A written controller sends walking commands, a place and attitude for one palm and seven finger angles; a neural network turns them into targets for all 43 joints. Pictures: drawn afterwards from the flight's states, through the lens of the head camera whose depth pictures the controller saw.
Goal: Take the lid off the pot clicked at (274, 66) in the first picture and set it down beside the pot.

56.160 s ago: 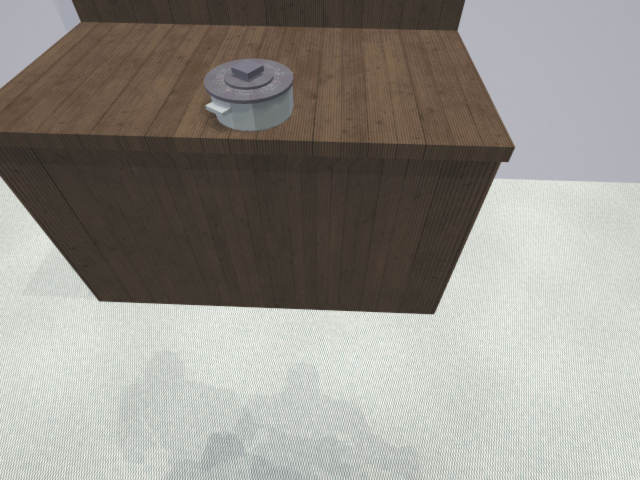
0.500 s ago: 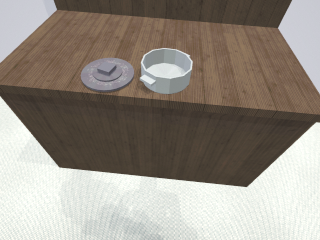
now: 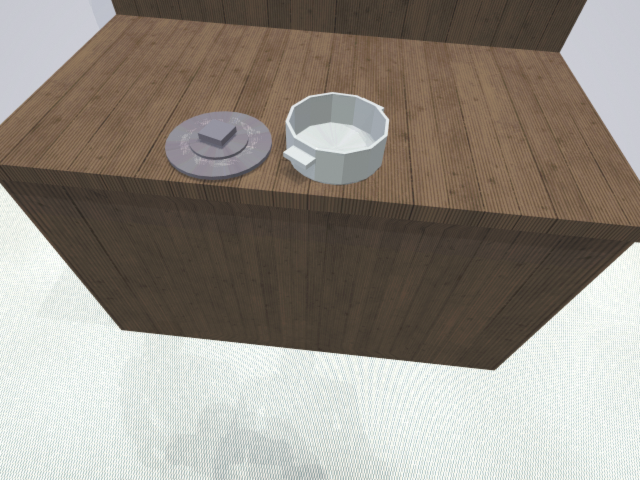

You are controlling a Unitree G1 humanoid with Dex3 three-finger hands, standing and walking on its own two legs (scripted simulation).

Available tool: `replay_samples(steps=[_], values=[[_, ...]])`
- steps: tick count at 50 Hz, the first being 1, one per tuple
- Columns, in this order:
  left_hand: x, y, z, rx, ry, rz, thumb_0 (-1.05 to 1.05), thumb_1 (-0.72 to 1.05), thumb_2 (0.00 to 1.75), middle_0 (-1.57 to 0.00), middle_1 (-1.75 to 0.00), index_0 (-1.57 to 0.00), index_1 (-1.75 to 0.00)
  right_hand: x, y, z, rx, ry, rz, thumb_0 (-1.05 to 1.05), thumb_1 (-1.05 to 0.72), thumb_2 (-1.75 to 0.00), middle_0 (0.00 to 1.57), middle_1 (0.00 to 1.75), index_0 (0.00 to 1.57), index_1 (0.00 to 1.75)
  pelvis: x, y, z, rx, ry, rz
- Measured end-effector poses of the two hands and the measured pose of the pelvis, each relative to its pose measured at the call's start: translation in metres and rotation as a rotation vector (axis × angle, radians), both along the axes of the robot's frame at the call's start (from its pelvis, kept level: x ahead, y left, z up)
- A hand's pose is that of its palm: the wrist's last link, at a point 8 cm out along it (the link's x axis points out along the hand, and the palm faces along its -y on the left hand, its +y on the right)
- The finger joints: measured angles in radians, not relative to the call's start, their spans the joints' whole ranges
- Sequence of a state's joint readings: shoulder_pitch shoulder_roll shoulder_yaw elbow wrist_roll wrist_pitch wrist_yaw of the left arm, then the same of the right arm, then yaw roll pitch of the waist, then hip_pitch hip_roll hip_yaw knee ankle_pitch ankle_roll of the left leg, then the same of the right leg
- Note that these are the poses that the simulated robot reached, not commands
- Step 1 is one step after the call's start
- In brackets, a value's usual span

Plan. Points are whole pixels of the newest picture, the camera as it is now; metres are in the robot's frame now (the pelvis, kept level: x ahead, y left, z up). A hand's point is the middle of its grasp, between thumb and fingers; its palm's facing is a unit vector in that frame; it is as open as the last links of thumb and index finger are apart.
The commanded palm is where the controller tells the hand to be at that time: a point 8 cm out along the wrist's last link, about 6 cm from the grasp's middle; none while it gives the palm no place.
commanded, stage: let the arm hang, fingers relaxed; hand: left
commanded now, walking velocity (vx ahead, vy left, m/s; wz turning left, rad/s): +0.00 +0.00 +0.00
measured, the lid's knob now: (217, 132) +0.68 +0.22 +0.02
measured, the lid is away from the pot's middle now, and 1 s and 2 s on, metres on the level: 0.22 0.22 0.22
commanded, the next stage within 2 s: look to check the result in 0.62 s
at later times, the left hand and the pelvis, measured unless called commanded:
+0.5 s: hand out of the picture +0.02 +0.18 -0.18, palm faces +0.02 -0.98 -0.19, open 7.3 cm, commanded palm none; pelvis +0.00 +0.01 +0.00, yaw +0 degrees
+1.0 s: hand out of the picture +0.00 +0.18 -0.18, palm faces +0.02 -0.98 -0.19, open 7.3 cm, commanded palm none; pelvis -0.01 +0.01 +0.00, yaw +0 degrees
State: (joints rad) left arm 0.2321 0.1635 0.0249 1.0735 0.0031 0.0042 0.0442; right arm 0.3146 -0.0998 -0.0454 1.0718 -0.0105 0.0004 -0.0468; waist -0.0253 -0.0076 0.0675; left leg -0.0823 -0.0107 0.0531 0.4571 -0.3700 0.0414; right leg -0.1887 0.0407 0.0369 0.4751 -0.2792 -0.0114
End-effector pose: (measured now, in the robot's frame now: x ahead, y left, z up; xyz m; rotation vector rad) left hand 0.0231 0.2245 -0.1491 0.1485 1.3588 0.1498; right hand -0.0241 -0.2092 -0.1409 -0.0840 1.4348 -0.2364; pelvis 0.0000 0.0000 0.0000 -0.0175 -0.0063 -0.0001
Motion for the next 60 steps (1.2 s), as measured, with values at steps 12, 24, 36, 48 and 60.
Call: replay_samples(steps=[12, 24, 36, 48, 60], values=[[-0.003, 0.005, -0.001, -0.004, 0.001, 0.0, 0.0, 0.93, 0.9, -0.2, -0.3, -0.2, -0.3, -0.003, 0.007, 0.001, -0.001, -0.004, 0.002, 0.0, -0.91, -0.9, 0.2, 0.29, 0.19, 0.3, -0.002, 0.006, 0.001, 0.001, 0.0, -0.001], [-0.005, 0.008, 0.001, 0.001, -0.005, 0.001, 0.0, 0.93, 0.9, -0.2, -0.3, -0.2, -0.3, -0.006, 0.013, -0.001, 0.009, -0.006, -0.002, 0.0, -0.91, -0.9, 0.2, 0.29, 0.19, 0.3, -0.004, 0.009, 0.001, 0.003, -0.007, -0.002], [-0.013, 0.008, 0.001, 0.0, 0.013, 0.001, 0.01, 0.93, 0.9, -0.2, -0.3, -0.2, -0.3, -0.013, 0.013, 0.0, 0.01, 0.004, -0.005, 0.0, -0.91, -0.9, 0.2, 0.29, 0.19, 0.3, -0.007, 0.009, 0.001, 0.005, -0.009, -0.004], [-0.022, 0.006, 0.0, -0.008, 0.037, 0.002, 0.01, 0.93, 0.9, -0.2, -0.3, -0.2, -0.3, -0.017, 0.013, 0.001, 0.005, 0.012, -0.008, 0.0, -0.91, -0.9, 0.2, 0.29, 0.19, 0.3, -0.009, 0.01, 0.002, 0.003, -0.007, -0.006], [-0.024, 0.006, 0.0, -0.004, 0.04, 0.004, 0.01, 0.93, 0.9, -0.2, -0.3, -0.2, -0.3, -0.016, 0.016, -0.001, 0.014, 0.01, -0.007, 0.0, -0.91, -0.9, 0.2, 0.29, 0.19, 0.3, -0.009, 0.01, 0.001, 0.006, -0.008, -0.006]])
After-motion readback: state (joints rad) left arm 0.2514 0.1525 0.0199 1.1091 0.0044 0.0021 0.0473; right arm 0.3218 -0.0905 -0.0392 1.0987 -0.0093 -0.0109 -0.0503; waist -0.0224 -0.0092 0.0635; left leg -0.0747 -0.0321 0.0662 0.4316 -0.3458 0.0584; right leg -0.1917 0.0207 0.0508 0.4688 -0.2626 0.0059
